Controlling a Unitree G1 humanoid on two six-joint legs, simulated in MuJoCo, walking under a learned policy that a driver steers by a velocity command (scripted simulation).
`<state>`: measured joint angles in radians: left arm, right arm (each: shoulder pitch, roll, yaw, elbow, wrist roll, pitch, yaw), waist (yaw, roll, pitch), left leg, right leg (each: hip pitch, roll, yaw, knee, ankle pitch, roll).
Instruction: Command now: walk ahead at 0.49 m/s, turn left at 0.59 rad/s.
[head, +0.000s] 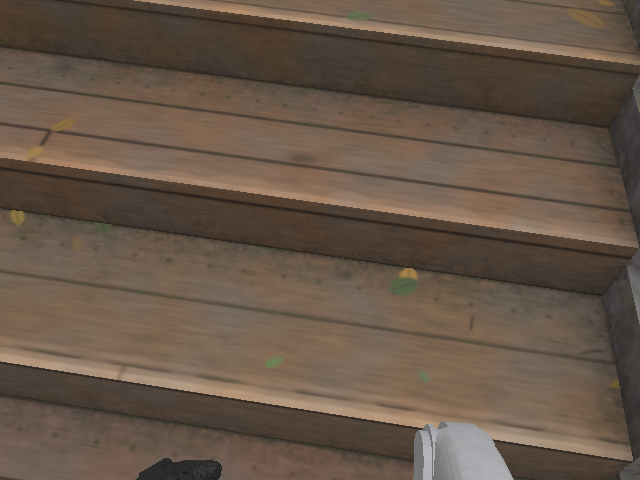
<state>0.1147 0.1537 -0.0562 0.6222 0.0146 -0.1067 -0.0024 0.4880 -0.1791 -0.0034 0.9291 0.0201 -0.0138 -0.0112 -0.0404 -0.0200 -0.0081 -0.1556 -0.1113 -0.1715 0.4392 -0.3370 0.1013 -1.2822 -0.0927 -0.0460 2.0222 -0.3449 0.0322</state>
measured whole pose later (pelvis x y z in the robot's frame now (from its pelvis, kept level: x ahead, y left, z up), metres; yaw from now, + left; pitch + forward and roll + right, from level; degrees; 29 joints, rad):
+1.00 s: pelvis +0.58 +0.07 +0.28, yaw -13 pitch +5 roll +3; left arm 0.10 0.26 0.03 0.93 0.02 -0.08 -0.12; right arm 0.42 -0.19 0.01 1.11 -0.09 -0.06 0.02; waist -0.03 -0.06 -0.11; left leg -0.34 0.02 0.28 0.63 -0.38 0.05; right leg -1.16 -0.01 0.14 1.98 0.00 -0.27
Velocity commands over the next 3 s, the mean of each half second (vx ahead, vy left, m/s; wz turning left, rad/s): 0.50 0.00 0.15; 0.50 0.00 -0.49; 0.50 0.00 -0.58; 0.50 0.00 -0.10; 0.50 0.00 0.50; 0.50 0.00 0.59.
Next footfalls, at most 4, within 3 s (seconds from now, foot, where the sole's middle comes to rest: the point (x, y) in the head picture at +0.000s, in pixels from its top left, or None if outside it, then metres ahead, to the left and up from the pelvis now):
0.14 right None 0.30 -0.12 -0.63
0.70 left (217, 340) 0.62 0.16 -0.48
1.32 right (387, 165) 0.90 -0.15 -0.33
1.76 left None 1.22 -0.09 -0.18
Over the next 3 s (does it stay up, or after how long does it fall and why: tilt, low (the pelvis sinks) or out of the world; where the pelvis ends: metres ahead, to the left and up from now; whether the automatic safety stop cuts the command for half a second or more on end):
stays up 1.65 -0.33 0.75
